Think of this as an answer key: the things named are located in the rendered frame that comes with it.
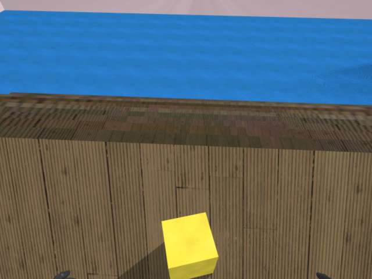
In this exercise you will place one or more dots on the carton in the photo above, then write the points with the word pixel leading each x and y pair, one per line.
pixel 190 248

